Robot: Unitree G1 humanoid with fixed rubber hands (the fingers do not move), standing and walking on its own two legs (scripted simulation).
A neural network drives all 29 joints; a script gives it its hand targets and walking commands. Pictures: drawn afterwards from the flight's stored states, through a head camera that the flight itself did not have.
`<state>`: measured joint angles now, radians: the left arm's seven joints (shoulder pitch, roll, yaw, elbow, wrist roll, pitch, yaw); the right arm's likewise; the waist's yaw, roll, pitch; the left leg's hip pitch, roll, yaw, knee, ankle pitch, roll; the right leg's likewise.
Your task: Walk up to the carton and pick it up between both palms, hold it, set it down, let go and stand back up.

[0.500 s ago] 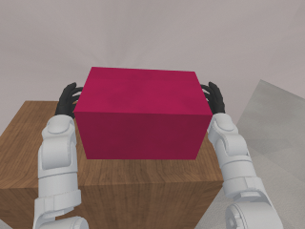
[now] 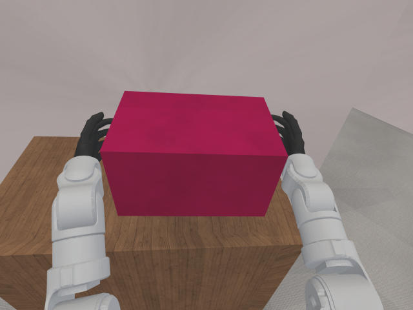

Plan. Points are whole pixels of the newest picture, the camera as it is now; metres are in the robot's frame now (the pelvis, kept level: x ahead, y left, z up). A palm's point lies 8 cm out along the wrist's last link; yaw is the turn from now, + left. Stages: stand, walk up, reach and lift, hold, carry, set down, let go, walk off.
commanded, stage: hold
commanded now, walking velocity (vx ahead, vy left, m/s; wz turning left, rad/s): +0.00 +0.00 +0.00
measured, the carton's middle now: (194, 153) +0.38 +0.00 +0.14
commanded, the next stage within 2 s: set down in 0.44 s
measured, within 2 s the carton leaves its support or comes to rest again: neither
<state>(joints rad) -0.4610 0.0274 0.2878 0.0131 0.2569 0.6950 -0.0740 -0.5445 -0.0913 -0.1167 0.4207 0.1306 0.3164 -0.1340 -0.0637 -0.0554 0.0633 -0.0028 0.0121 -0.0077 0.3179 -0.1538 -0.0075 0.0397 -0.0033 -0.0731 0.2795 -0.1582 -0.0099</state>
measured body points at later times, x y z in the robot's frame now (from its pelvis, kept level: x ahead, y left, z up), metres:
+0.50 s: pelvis +0.00 +0.00 +0.00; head -0.04 +0.02 +0.45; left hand +0.35 +0.19 +0.17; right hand +0.36 -0.19 +0.17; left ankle +0.03 +0.12 -0.75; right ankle +0.01 -0.11 -0.75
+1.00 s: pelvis +0.01 +0.00 +0.00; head -0.01 +0.04 +0.45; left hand +0.38 +0.20 +0.12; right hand +0.37 -0.18 +0.12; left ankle +0.03 +0.12 -0.75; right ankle +0.01 -0.11 -0.75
